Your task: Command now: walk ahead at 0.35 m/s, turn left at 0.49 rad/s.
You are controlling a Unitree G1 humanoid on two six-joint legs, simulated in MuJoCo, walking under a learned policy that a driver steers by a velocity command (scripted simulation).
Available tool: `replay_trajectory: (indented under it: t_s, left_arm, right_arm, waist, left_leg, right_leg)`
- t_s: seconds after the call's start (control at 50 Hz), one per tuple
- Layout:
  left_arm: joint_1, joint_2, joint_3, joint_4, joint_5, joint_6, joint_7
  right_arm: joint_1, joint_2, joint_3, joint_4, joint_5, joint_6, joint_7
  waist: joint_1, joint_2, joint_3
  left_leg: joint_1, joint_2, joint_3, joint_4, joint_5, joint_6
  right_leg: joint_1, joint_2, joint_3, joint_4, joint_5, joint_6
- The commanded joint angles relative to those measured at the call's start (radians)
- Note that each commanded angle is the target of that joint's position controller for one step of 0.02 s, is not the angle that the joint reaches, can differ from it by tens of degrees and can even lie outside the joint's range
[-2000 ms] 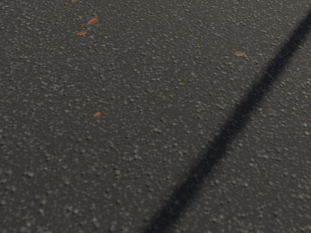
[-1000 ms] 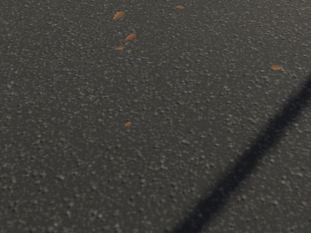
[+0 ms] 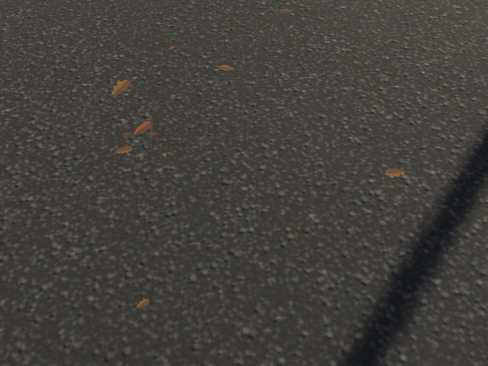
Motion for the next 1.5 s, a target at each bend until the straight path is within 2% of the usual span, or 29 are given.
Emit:
replay_trajectory:
  t_s: [0.02, 0.08, 0.2, 0.36, 0.4, 0.44, 0.46, 0.48, 0.5, 0.52, 0.56, 0.68, 0.78, 0.88, 0.94, 0.98, 1.0, 1.02, 1.04, 1.06, 1.08, 1.12, 1.2, 1.28, 1.36, 1.44, 1.46, 1.48, 1.5]
  left_arm:
    - [0.208, 0.239, 0.074, -0.014, 0.040, -0.019, -0.001]
    - [0.112, 0.125, 0.045, -0.036, 0.001, -0.030, 0.004]
    - [0.166, 0.126, 0.051, -0.006, 0.014, -0.042, 0.001]
    - [0.224, 0.184, 0.077, 0.051, -0.020, -0.023, -0.005]
    - [0.227, 0.203, 0.081, 0.066, -0.027, -0.014, -0.005]
    - [0.233, 0.201, 0.069, 0.083, -0.032, -0.007, 0.000]
    - [0.233, 0.161, 0.046, 0.064, -0.011, -0.013, 0.001]
    - [0.356, 0.017, 0.000, 0.031, -0.001, -0.032, -0.014]
    - [0.252, 0.132, 0.024, 0.044, -0.043, -0.056, -0.019]
    - [0.158, 0.171, 0.040, 0.011, -0.071, -0.062, -0.020]
    - [0.124, 0.151, 0.040, 0.020, -0.030, -0.056, -0.010]
    - [0.168, 0.074, 0.034, 0.049, -0.028, 0.009, -0.013]
    - [0.018, 0.040, 0.016, 0.004, -0.022, -0.007, -0.041]
    - [-0.125, 0.027, 0.003, -0.081, -0.021, -0.010, -0.081]
    - [-0.091, 0.065, 0.022, -0.109, -0.021, -0.001, -0.095]
    - [0.095, 0.138, 0.060, -0.082, -0.023, 0.008, -0.087]
    - [0.256, 0.195, 0.090, -0.050, -0.022, 0.015, -0.070]
    - [0.280, 0.304, 0.112, -0.042, -0.022, 0.014, -0.056]
    - [0.292, 0.253, 0.093, -0.071, -0.018, 0.002, -0.057]
    - [0.264, 0.197, 0.076, -0.068, -0.007, -0.006, -0.058]
    - [0.204, 0.171, 0.068, -0.071, -0.011, -0.012, -0.058]
    - [0.097, 0.123, 0.051, -0.094, -0.005, -0.015, -0.054]
    - [0.078, 0.154, 0.057, -0.091, -0.008, -0.016, -0.033]
    - [0.122, 0.177, 0.064, -0.067, -0.016, 0.000, -0.013]
    - [0.174, 0.175, 0.066, -0.042, -0.025, 0.010, -0.013]
    - [0.159, 0.120, 0.051, -0.033, -0.012, 0.014, -0.011]
    - [0.165, 0.066, 0.031, -0.045, -0.003, 0.013, -0.012]
    - [0.298, 0.012, 0.013, -0.055, -0.009, 0.006, -0.007]
    - [0.352, 0.072, 0.019, -0.044, -0.021, 0.003, -0.003]
  right_arm:
    - [-0.111, -0.069, -0.004, -0.153, 0.004, -0.043, 0.005]
    - [-0.058, -0.111, -0.029, -0.105, -0.002, -0.041, 0.015]
    - [-0.148, -0.034, -0.012, -0.164, 0.000, -0.033, 0.040]
    - [-0.295, -0.004, 0.007, -0.248, 0.002, -0.039, 0.083]
    - [-0.258, -0.031, -0.006, -0.252, -0.001, -0.040, 0.084]
    - [0.004, -0.107, -0.052, -0.182, 0.000, -0.040, 0.068]
    - [0.176, -0.181, -0.078, -0.144, -0.003, -0.031, 0.047]
    - [0.174, -0.278, -0.079, -0.141, -0.018, -0.038, 0.035]
    - [0.209, -0.192, -0.059, -0.148, -0.024, -0.047, 0.033]
    - [0.153, -0.149, -0.045, -0.127, -0.025, -0.057, 0.035]
    - [0.029, -0.073, -0.023, -0.118, -0.021, -0.070, 0.038]
    - [-0.028, -0.048, -0.026, -0.073, -0.044, -0.115, 0.034]
    - [-0.002, -0.076, -0.026, -0.047, -0.037, -0.113, 0.013]
    - [0.093, -0.119, -0.037, -0.005, -0.020, -0.072, 0.000]
    - [0.078, -0.158, -0.046, -0.015, -0.016, -0.043, -0.015]
    - [0.057, -0.180, -0.050, -0.028, -0.014, -0.030, -0.025]
    - [0.034, -0.167, -0.042, -0.041, -0.011, -0.036, -0.028]
    - [0.141, -0.023, 0.003, -0.091, -0.045, -0.061, -0.009]
    - [0.092, -0.055, 0.010, -0.104, -0.030, -0.105, 0.011]
    - [-0.020, -0.117, -0.009, -0.138, 0.010, -0.130, 0.027]
    - [-0.050, -0.105, -0.001, -0.157, 0.013, -0.142, 0.028]
    - [-0.034, -0.106, -0.009, -0.144, -0.023, -0.132, 0.019]
    - [-0.023, -0.064, 0.001, -0.146, -0.042, -0.090, 0.011]
    - [-0.183, -0.026, 0.022, -0.183, -0.037, -0.090, 0.015]
    - [-0.242, -0.070, 0.006, -0.206, -0.016, -0.105, 0.027]
    - [-0.094, -0.112, -0.025, -0.166, -0.029, -0.125, 0.031]
    - [-0.003, -0.151, -0.037, -0.164, -0.054, -0.133, 0.026]
    - [0.076, -0.243, -0.056, -0.153, -0.080, -0.127, 0.022]
    - [0.133, -0.213, -0.057, -0.117, -0.045, -0.115, 0.036]
  waist:
    - [0.098, -0.258, -0.028]
    - [0.062, -0.162, 0.042]
    - [0.097, -0.119, 0.054]
    - [0.122, -0.110, 0.099]
    - [0.074, -0.136, 0.056]
    - [-0.081, -0.119, -0.100]
    - [-0.155, -0.043, -0.217]
    - [-0.037, 0.218, -0.372]
    - [-0.127, 0.106, -0.421]
    - [-0.114, 0.103, -0.238]
    - [-0.028, 0.053, -0.085]
    - [0.051, 0.038, 0.023]
    - [-0.001, 0.017, 0.070]
    - [-0.052, -0.003, 0.106]
    - [0.002, 0.054, 0.031]
    - [0.116, 0.076, -0.083]
    - [0.211, 0.024, -0.161]
    - [0.118, -0.238, -0.259]
    - [0.142, -0.189, -0.408]
    - [0.171, -0.116, -0.290]
    - [0.125, -0.034, -0.173]
    - [0.042, 0.006, -0.067]
    - [0.009, -0.038, -0.029]
    - [0.075, -0.091, -0.010]
    - [0.097, -0.121, -0.022]
    - [0.014, -0.158, -0.045]
    - [-0.026, -0.098, -0.143]
    - [0.015, 0.167, -0.271]
    - [0.009, 0.301, -0.307]
  left_leg:
    - [-0.485, 0.053, 0.002, 0.362, -0.242, 0.017]
    - [-0.525, 0.120, 0.017, 0.485, -0.039, -0.022]
    - [-0.512, 0.157, 0.076, 0.434, 0.193, -0.080]
    - [-0.351, 0.139, 0.195, 0.098, 0.213, -0.011]
    - [-0.221, 0.082, 0.233, 0.054, 0.130, 0.043]
    - [0.194, 0.009, 0.253, -0.053, 0.214, 0.110]
    - [0.531, 0.156, 0.056, -0.020, 0.235, 0.156]
    - [0.800, 0.475, -0.499, -0.113, 0.075, 0.326]
    - [0.737, 0.501, -0.586, -0.229, 0.007, 0.331]
    - [0.608, 0.458, -0.382, -0.242, 0.084, 0.278]
    - [0.337, 0.368, -0.158, -0.286, 0.215, 0.211]
    - [0.148, 0.310, 0.126, -0.425, 0.446, 0.178]
    - [0.197, 0.276, 0.267, -0.455, 0.482, 0.123]
    - [0.420, 0.347, 0.307, -0.380, 0.637, 0.112]
    - [0.483, 0.355, 0.346, -0.211, 1.068, 0.089]
    - [0.425, 0.338, 0.359, 0.074, 1.205, 0.068]
    - [0.247, 0.294, 0.369, 0.332, 1.010, 0.033]
    - [-0.227, 0.110, 0.333, 0.731, 0.089, -0.034]
    - [-0.399, 0.010, 0.090, 0.900, -0.262, -0.037]
    - [-0.484, 0.076, 0.029, 0.886, -0.181, -0.013]
    - [-0.473, 0.121, 0.038, 0.786, -0.100, -0.002]
    - [-0.360, 0.179, 0.055, 0.629, -0.035, -0.021]
    - [-0.268, 0.180, 0.100, 0.441, 0.048, -0.099]
    - [-0.180, 0.122, 0.121, 0.115, 0.330, -0.124]
    - [-0.127, 0.090, 0.082, -0.027, 0.363, -0.105]
    - [0.038, 0.098, 0.111, -0.110, 0.290, -0.023]
    - [0.211, 0.208, 0.019, -0.099, 0.370, 0.031]
    - [0.522, 0.429, -0.339, -0.118, 0.487, 0.194]
    - [0.577, 0.525, -0.620, -0.207, 0.391, 0.286]
  right_leg:
    - [0.348, -0.433, 0.592, -0.307, -0.450, -0.211]
    - [0.345, -0.307, 0.336, -0.316, -0.306, -0.147]
    - [0.324, -0.256, 0.032, -0.356, 0.096, -0.155]
    - [0.353, -0.294, -0.143, -0.316, 0.276, -0.137]
    - [0.375, -0.306, -0.171, -0.216, 0.610, -0.126]
    - [0.277, -0.267, -0.224, 0.086, 0.836, -0.090]
    - [0.021, -0.229, -0.219, 0.380, 0.492, -0.053]
    - [-0.343, -0.039, -0.123, 0.748, -0.406, 0.003]
    - [-0.392, -0.023, 0.077, 0.860, -0.405, -0.005]
    - [-0.469, -0.067, 0.064, 0.859, -0.324, -0.019]
    - [-0.394, -0.146, 0.041, 0.733, -0.165, -0.021]
    - [-0.343, -0.153, 0.078, 0.605, 0.054, 0.013]
    - [-0.338, -0.118, 0.004, 0.284, 0.313, -0.003]
    - [-0.437, -0.092, -0.068, 0.139, 0.230, -0.048]
    - [-0.312, -0.009, -0.152, 0.134, 0.079, -0.099]
    - [-0.047, 0.059, -0.168, 0.114, 0.022, -0.155]
    - [0.238, 0.039, -0.084, 0.030, 0.090, -0.202]
    - [0.647, -0.228, 0.415, 0.023, 0.029, -0.378]
    - [0.767, -0.346, 0.800, -0.142, -0.046, -0.477]
    - [0.695, -0.314, 0.660, -0.181, -0.022, -0.405]
    - [0.542, -0.273, 0.527, -0.187, 0.049, -0.365]
    - [0.297, -0.200, 0.367, -0.219, 0.233, -0.325]
    - [0.088, -0.143, 0.249, -0.269, 0.341, -0.318]
    - [0.012, -0.068, 0.176, -0.243, 0.192, -0.244]
    - [0.081, -0.107, 0.284, -0.172, 0.050, -0.211]
    - [0.143, -0.104, 0.315, 0.003, 0.126, -0.151]
    - [0.101, -0.042, 0.253, 0.212, 0.118, -0.104]
    - [-0.173, 0.094, 0.135, 0.553, -0.200, -0.017]
    - [-0.346, 0.103, 0.135, 0.753, -0.451, 0.017]
Velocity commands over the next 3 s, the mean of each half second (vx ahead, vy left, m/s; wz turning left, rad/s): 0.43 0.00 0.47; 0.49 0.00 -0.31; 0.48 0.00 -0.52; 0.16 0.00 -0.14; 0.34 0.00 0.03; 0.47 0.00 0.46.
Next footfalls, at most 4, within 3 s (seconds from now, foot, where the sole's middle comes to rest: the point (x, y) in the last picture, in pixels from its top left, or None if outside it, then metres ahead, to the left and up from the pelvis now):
0.46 left None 0.31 0.20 -0.77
1.00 right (237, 306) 0.66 0.05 -0.77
1.46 left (176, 229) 0.94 0.25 -0.77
1.84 right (251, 233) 0.92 0.00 -0.77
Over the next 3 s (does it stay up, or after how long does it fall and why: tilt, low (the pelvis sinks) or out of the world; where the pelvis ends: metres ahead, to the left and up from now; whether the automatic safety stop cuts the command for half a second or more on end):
stays up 1.24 0.02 0.00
